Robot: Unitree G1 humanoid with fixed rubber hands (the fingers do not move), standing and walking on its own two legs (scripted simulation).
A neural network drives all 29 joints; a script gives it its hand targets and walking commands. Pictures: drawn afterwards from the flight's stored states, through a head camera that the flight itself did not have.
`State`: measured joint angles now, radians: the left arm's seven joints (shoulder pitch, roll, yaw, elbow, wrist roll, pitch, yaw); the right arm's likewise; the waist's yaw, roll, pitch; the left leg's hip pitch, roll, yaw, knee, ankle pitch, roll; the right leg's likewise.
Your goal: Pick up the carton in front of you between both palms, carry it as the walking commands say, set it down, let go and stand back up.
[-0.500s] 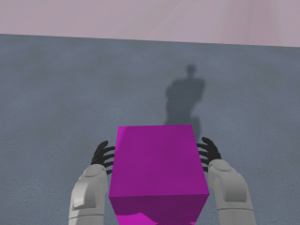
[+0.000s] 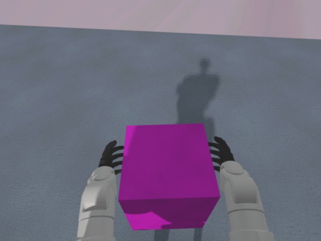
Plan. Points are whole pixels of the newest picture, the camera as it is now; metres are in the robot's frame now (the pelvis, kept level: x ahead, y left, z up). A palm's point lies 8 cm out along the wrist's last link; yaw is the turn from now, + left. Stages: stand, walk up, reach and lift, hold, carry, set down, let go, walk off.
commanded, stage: carry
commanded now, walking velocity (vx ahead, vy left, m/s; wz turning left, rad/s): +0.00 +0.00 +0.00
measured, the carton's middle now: (166, 179) +0.30 +0.00 -0.05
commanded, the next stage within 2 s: hold in 0.90 s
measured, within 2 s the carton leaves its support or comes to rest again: neither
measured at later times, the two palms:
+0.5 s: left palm (101, 173) +0.28 +0.16 +0.03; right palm (222, 168) +0.28 -0.14 +0.03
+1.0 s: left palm (94, 178) +0.27 +0.18 +0.03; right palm (216, 170) +0.27 -0.12 +0.03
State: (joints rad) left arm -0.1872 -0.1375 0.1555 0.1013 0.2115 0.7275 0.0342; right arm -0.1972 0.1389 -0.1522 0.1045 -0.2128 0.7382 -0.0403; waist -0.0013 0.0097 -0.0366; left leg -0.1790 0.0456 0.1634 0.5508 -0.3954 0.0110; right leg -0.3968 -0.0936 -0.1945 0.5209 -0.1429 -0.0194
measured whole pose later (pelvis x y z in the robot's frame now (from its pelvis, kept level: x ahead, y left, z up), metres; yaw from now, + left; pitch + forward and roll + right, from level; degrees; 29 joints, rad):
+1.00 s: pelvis -0.01 +0.02 +0.01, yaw +5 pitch -3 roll -1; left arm -0.21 -0.14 0.14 0.18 0.23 0.68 0.02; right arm -0.16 0.13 -0.17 0.10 -0.23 0.71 -0.04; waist -0.02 0.03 0.05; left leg -0.08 0.00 0.07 0.47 -0.33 0.04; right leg -0.25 -0.05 0.01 0.41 -0.09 0.01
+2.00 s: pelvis -0.06 -0.05 -0.08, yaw +15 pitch +30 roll +1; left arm -0.74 -0.06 0.38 0.59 0.24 0.22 -0.02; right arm -0.63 0.17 -0.43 0.40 -0.27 0.25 -0.07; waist -0.04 0.03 0.03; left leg -1.15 -0.08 -0.14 1.02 -0.40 -0.06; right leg -1.24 0.04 0.12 0.95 -0.23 0.05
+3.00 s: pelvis -0.10 -0.05 -0.30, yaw +19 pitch +48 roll +3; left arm -1.43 0.17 0.26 0.96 0.14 0.29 0.08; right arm -1.21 -0.02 -0.60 0.60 -0.23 0.33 -0.08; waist -0.15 0.08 0.07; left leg -2.08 -0.19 -0.10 1.86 -0.61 -0.09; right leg -2.19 0.09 0.15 1.77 -0.41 0.11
